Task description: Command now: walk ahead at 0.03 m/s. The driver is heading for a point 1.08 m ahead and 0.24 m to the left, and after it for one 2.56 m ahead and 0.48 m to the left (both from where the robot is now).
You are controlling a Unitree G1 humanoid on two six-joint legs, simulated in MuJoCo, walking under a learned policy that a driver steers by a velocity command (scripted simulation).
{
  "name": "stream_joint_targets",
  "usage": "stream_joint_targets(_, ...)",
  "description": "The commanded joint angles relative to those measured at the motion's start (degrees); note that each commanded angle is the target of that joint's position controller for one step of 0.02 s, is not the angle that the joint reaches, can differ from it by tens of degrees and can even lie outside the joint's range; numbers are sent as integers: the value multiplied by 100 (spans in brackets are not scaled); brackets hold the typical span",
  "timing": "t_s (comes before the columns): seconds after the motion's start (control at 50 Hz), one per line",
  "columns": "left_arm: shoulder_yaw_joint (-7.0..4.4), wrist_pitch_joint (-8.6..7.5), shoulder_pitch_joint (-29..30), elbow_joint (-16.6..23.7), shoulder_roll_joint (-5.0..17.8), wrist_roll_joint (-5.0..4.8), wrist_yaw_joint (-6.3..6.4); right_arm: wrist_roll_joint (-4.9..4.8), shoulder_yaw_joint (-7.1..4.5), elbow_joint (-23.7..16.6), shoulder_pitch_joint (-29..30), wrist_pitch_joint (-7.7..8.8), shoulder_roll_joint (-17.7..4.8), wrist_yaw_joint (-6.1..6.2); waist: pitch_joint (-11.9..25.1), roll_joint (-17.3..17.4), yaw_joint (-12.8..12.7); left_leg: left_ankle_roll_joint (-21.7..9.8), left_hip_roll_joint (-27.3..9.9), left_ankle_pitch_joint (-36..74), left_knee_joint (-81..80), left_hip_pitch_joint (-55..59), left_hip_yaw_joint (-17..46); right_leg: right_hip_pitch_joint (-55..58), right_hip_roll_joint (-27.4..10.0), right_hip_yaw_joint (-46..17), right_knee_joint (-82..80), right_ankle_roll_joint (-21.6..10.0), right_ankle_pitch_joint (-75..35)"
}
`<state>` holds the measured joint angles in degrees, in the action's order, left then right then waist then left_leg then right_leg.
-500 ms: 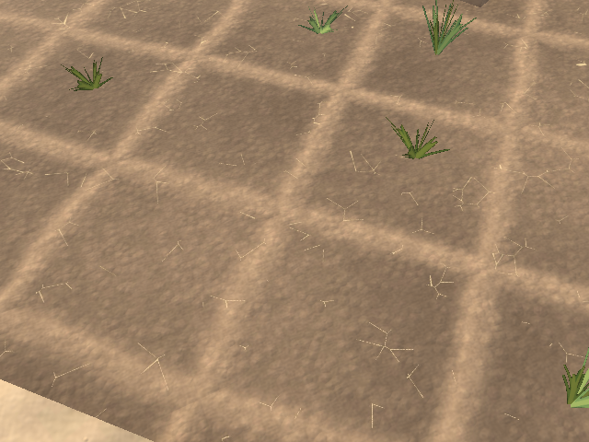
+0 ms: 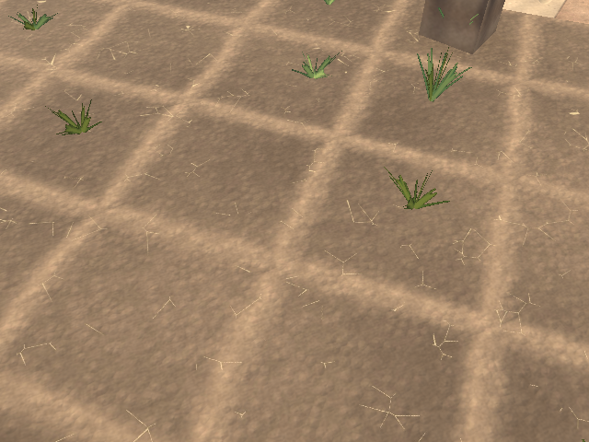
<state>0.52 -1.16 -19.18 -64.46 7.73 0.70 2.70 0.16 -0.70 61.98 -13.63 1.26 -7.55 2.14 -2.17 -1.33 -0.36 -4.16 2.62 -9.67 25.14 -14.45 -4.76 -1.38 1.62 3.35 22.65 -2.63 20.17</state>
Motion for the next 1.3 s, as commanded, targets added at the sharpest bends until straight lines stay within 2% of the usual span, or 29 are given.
stream_joint_targets(0.02,-38,13,-629,-100,310,-10,39,-1,-81,13,-400,21,-455,12,20,118,14,-184,-895,1694,-381,688,1062,-492,-645,-551,-421,-86,-1112)
stream_joint_targets(0.18,-9,62,-579,-197,276,-12,58,16,-59,240,-591,-30,-397,20,-180,69,43,-112,-823,1191,-553,606,1056,-544,-704,-569,-522,-81,-956)
stream_joint_targets(0.48,43,26,-745,-305,148,-10,60,8,-20,463,-807,-70,-284,13,-354,71,106,-57,-756,632,-662,612,1057,-791,-747,-613,-635,-85,-769)
stream_joint_targets(0.5,43,22,-850,-333,133,3,54,9,-19,485,-854,-77,-274,8,-258,80,88,-69,-695,141,-677,625,1036,-757,-703,-598,-681,-111,-342)
stream_joint_targets(0.54,-15,30,-997,-324,218,40,32,8,-83,448,-830,-115,-407,-12,-401,51,46,-172,-517,-1217,-512,306,971,-873,-581,-601,-597,-267,841)
stream_joint_targets(0.58,-50,16,-1152,-248,280,43,8,24,-125,311,-672,-114,-424,-69,-816,-165,-68,-255,-366,-2179,-146,-502,860,-943,-801,-1026,-798,-551,1838)
stream_joint_targets(0.62,-146,-40,-1471,-286,533,-1,21,51,-75,30,-185,-15,-181,-155,-1221,-681,-258,-133,-44,-1511,819,-1473,263,-543,-1498,-1919,-1514,-883,2246)
stream_joint_targets(0.64,-211,-72,-1407,-279,674,10,29,145,-72,-114,-14,45,-185,-192,-1455,-763,-234,-93,-176,-1208,1154,-1809,44,-455,-1883,-2180,-1660,-1032,1992)
stream_joint_targets(0.66,-240,-113,-1425,-270,680,33,21,177,-103,-228,103,103,-291,-223,-1484,-645,-248,-86,-333,-1158,1371,-2027,85,-280,-2028,-2246,-1654,-1122,1517)
stream_joint_targets(0.7,-279,-205,-1518,-270,688,85,-11,138,-186,-410,204,197,-474,-280,-1367,-444,-226,-72,-453,-1298,1576,-2342,136,240,-2062,-2080,-1487,-1169,377)
stream_joint_targets(0.72,-293,-242,-1525,-259,697,83,-28,95,-224,-477,216,234,-543,-311,-1272,-386,-188,-65,-468,-1232,1503,-2241,136,334,-2003,-1867,-1398,-1127,-119)
stream_joint_targets(0.76,-321,-285,-1394,-200,762,61,-62,32,-260,-563,135,279,-477,-350,-1154,-385,-54,-83,-336,-982,1157,-1610,-36,100,-1774,-1455,-1135,-956,-652)
stream_joint_targets(0.78,-324,-300,-1218,-141,775,39,-82,19,-268,-498,-160,288,-391,-369,-1064,-363,125,-104,-152,-736,872,-827,-217,-364,-1550,-1118,-872,-817,-971)
stream_joint_targets(0.8,-313,-327,-1025,-78,771,31,-110,2,-323,-289,-807,295,-403,-362,-846,-272,447,-176,82,-629,598,384,-307,-1016,-1253,-747,-309,-646,-1711)
stream_joint_targets(0.82,-258,-373,-888,18,639,28,-158,20,-467,-43,-1752,336,-728,-302,-408,298,900,-410,-308,-954,179,1725,510,-1835,-800,-217,1040,-380,-2313)
stream_joint_targets(0.84,-203,-399,-1021,243,390,-8,-201,115,-655,109,-2666,332,-1422,-250,236,1653,1126,-1066,-1774,-1758,-748,2770,2935,-2992,19,402,3347,-41,-852)
stream_joint_targets(0.86,-297,-398,-671,341,660,133,-227,85,-556,158,-2535,260,-1142,-261,222,1245,916,-1212,-2267,-1439,-1343,2428,4026,-3417,60,-264,4519,-174,833)
stream_joint_targets(0.88,-289,-380,-471,477,533,142,-264,73,-515,-46,-1825,240,-1156,-249,-163,615,518,-1147,-2284,-1248,-1295,1786,3422,-3505,-320,-544,4811,-272,445)
stream_joint_targets(0.9,-276,-393,-341,504,445,80,-313,81,-471,-218,-1309,261,-1053,-251,-293,216,332,-1061,-2146,-902,-1437,1331,2959,-3384,-526,-597,4599,-301,-60)
stream_joint_targets(0.92,-297,-375,-313,512,410,64,-331,66,-404,-281,-1063,294,-907,-250,-431,103,166,-925,-1943,-592,-1573,992,2465,-3221,-664,-568,4293,-292,-267)
stream_joint_targets(0.94,-309,-316,-392,509,381,103,-346,44,-328,-304,-919,330,-737,-233,-443,188,30,-786,-1735,-249,-1685,816,2048,-3019,-735,-538,3969,-231,-391)
stream_joint_targets(0.96,-325,-248,-461,486,361,123,-361,40,-290,-286,-958,374,-706,-208,-403,307,-29,-738,-1627,112,-1751,794,1780,-2882,-733,-468,3767,-178,-463)
stream_joint_targets(1.0,-373,-138,-280,564,425,131,-401,35,-263,-191,-1225,434,-754,-157,-433,365,-60,-723,-1484,806,-1815,916,1355,-2993,-669,-277,3414,-73,-735)
stream_joint_targets(1.04,-435,-86,162,715,540,121,-444,62,-252,-131,-1463,488,-856,-140,-442,371,-17,-759,-1476,1275,-1813,1173,1171,-3412,-663,-203,3222,-21,-1265)
stream_joint_targets(1.08,-481,-124,797,968,587,71,-463,39,-198,-64,-1591,552,-788,-128,-538,457,43,-738,-1393,1719,-1801,1490,1029,-3913,-669,-224,2758,31,-1756)
stream_joint_targets(1.14,-440,-168,1435,1221,467,74,-517,47,-137,-83,-1463,577,-685,-119,-588,500,102,-642,-1079,1754,-1665,1178,605,-3465,-521,-46,1642,36,-2793)
stream_joint_targets(1.22,-415,-176,2135,1540,529,57,-530,60,-144,26,-1670,577,-764,-50,-804,449,279,-612,-1242,1733,-1568,1358,620,-3298,-544,-45,763,-138,-3323)
stream_joint_targets(1.3,-437,-220,2451,1723,646,78,-476,149,-205,147,-1847,514,-912,10,-836,271,458,-596,-1352,2443,-973,2155,651,-3266,-410,63,108,-325,-2939)
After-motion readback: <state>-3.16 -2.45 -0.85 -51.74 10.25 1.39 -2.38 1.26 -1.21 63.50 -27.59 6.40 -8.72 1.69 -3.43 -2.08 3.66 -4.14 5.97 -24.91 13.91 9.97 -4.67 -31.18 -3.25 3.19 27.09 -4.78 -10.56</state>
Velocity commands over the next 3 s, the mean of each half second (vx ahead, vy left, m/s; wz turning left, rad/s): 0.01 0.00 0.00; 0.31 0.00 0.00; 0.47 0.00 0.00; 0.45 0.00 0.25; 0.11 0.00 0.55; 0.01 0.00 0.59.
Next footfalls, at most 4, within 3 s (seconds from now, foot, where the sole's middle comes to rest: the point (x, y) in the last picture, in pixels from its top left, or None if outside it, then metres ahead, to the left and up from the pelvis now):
0.80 left None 0.16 0.12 -0.78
1.40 right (322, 438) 0.54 -0.04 -0.84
1.90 left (271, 328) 0.83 0.08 -0.84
2.58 right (328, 291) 0.95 -0.07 -0.84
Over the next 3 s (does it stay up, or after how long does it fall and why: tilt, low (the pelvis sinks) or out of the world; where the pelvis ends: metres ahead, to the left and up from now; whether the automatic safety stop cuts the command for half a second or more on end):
stays up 0.84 -0.03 -0.06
